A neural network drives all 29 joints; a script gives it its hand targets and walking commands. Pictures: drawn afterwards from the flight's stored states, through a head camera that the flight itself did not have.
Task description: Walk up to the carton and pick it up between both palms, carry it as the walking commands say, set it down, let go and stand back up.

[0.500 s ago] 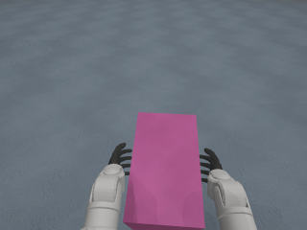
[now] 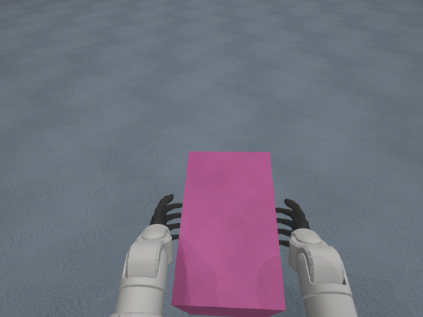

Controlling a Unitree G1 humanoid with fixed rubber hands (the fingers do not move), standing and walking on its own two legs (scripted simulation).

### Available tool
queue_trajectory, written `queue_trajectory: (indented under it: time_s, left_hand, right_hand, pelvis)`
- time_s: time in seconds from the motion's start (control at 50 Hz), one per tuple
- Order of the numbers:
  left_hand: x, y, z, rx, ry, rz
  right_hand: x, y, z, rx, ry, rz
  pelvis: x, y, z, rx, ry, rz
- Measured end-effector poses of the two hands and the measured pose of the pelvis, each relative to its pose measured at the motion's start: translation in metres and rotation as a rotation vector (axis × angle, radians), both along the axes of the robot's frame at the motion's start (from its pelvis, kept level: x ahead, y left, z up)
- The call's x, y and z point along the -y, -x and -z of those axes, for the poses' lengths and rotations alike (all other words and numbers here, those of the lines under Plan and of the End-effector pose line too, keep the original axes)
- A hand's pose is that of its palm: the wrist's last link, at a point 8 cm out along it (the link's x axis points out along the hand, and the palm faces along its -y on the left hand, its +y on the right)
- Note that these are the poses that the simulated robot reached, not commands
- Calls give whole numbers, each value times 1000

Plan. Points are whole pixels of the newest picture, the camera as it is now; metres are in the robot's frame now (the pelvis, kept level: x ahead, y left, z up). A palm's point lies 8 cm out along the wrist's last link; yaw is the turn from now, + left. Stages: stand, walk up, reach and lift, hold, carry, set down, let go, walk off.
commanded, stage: carry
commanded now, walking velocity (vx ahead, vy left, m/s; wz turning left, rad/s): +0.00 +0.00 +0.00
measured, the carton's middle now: (228, 237) +0.34 +0.00 -0.05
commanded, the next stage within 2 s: hold in 0.24 s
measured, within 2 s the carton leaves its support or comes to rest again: neither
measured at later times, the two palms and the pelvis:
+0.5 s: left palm (162, 232) +0.29 +0.12 +0.07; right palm (307, 249) +0.27 -0.14 +0.04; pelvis -0.02 +0.00 +0.00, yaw +0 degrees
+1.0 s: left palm (176, 222) +0.31 +0.10 +0.07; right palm (319, 250) +0.27 -0.16 +0.05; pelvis -0.01 +0.00 +0.00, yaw -3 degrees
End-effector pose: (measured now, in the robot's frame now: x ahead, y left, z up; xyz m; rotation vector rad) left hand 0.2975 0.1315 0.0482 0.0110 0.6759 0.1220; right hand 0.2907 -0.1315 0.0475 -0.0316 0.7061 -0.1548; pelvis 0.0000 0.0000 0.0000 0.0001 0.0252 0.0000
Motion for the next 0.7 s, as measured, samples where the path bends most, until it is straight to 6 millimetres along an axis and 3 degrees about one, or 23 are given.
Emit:
queue_trajectory:
  time_s: [0.26, 0.38, 0.58, 0.7]
  left_hand:
    - [-2, 8, -3, -1, -8, -2]
    - [-1, 11, -2, -6, -28, 14]
    - [19, 13, -31, 102, -14, 99]
    - [29, 13, -28, 89, -10, 130]
  right_hand:
    - [-2, 7, -2, 8, -3, -6]
    - [0, 12, 9, -22, 3, -29]
    - [18, 33, 1, 13, -10, 27]
    - [27, 46, 4, -15, -18, 56]
  pelvis:
    - [-1, 6, 1, 10, 1, 0]
    - [0, 7, -2, 45, -2, 0]
    - [3, 24, -3, 91, -4, 4]
    - [4, 31, -2, 116, -3, 32]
